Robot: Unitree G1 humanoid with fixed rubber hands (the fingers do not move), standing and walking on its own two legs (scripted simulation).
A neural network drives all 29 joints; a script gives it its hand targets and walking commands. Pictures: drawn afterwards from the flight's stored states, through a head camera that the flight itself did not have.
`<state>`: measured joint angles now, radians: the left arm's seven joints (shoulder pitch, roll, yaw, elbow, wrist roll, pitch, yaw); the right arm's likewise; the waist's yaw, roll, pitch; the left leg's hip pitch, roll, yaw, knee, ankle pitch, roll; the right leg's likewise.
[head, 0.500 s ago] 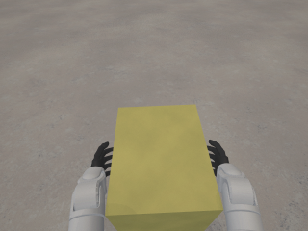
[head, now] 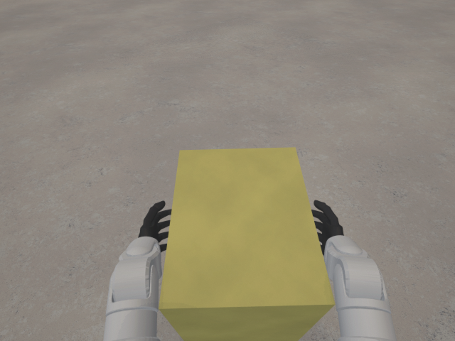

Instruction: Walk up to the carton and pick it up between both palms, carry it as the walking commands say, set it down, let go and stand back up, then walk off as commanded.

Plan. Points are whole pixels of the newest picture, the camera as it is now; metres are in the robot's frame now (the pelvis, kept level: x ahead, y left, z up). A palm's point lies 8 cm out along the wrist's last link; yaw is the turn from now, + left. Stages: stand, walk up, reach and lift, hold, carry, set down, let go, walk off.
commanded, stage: carry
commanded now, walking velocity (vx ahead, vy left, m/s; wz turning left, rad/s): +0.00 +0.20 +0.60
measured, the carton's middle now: (239, 248) +0.32 -0.01 -0.01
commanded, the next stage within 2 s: none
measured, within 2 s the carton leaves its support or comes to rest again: neither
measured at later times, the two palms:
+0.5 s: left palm (37, 284) +0.22 +0.30 +0.08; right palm (243, 247) +0.27 -0.01 +0.08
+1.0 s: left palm (45, 295) +0.20 +0.27 +0.09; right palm (261, 255) +0.24 -0.04 +0.09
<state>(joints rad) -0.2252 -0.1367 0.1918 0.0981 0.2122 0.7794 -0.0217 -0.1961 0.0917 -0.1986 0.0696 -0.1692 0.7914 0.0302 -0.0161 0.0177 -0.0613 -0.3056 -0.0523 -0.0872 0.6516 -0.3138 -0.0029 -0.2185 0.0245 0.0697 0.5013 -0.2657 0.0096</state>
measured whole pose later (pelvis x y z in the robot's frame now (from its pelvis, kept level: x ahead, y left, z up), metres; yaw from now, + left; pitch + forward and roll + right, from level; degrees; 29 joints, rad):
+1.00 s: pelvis -0.03 +0.08 +0.00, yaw +8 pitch +3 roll +0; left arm -0.12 -0.13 0.15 -0.31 0.10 1.20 0.06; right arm -0.14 0.13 -0.15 -0.29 -0.09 1.21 -0.05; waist -0.01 0.00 -0.17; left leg -0.38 -0.06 0.10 0.49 -0.16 0.10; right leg -0.25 -0.01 -0.15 0.55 -0.34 -0.04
